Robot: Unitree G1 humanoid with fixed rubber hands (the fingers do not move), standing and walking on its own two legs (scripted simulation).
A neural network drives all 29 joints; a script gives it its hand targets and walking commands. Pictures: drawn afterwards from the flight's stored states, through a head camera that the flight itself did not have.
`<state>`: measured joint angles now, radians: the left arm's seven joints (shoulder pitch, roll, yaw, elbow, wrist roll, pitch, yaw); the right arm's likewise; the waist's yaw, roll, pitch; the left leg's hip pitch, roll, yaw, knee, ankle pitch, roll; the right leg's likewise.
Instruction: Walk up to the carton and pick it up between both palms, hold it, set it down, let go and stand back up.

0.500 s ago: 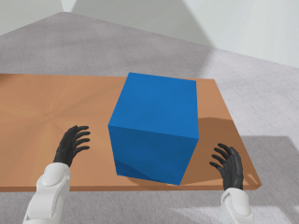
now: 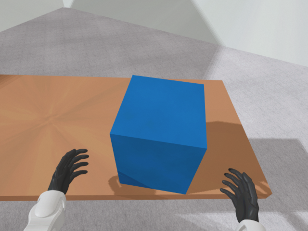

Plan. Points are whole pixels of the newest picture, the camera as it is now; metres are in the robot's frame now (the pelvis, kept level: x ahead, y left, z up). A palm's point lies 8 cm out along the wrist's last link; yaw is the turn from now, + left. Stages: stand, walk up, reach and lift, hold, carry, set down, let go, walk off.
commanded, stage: set down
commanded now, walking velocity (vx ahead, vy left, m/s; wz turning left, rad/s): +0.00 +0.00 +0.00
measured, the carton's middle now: (159, 136) +0.36 +0.00 +0.03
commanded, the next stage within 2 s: let go in 1.70 s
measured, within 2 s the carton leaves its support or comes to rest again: neither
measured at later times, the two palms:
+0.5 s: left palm (64, 190) +0.21 +0.23 +0.01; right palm (242, 213) +0.17 -0.19 +0.01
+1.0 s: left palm (66, 199) +0.20 +0.23 -0.02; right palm (240, 223) +0.16 -0.20 -0.03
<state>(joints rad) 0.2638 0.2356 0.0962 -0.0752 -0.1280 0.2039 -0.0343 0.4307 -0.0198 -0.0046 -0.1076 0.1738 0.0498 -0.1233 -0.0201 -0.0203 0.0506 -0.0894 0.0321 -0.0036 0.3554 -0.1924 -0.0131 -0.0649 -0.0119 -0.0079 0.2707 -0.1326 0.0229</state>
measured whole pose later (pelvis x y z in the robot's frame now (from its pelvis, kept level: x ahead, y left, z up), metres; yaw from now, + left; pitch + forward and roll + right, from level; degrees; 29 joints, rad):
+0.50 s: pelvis +0.01 +0.00 +0.00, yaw +0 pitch -4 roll -1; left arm 0.28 0.23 0.08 0.01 -0.13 0.19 -0.03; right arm 0.43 -0.04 0.00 -0.05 0.14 0.03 -0.08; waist -0.02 -0.01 0.09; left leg -0.09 0.03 0.00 0.36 -0.20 -0.01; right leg -0.06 -0.01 -0.01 0.27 -0.14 0.02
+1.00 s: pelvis +0.01 +0.00 +0.00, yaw +0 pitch -4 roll -1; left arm 0.28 0.22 0.07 0.15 -0.12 0.12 -0.03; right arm 0.38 -0.08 0.00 0.22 0.07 -0.10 -0.05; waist -0.02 0.02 0.10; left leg -0.09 0.04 0.00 0.36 -0.20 -0.02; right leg -0.06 0.00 -0.01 0.27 -0.14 0.02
